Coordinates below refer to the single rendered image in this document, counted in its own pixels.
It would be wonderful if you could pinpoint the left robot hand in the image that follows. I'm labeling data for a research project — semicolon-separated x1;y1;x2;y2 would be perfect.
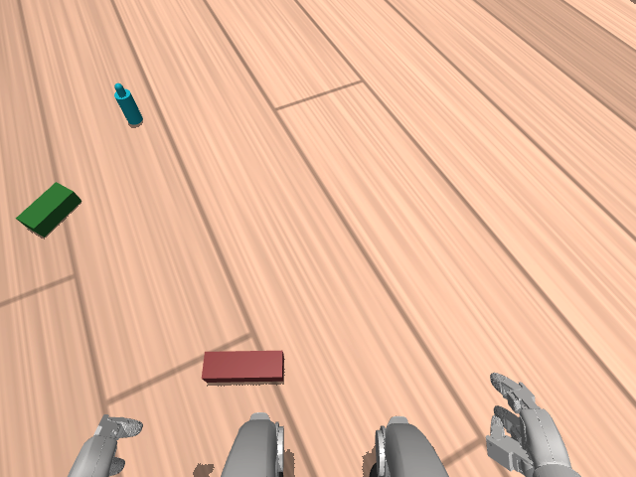
68;414;143;477

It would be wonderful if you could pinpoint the right robot hand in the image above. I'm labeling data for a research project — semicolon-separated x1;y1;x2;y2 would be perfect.
486;373;572;477

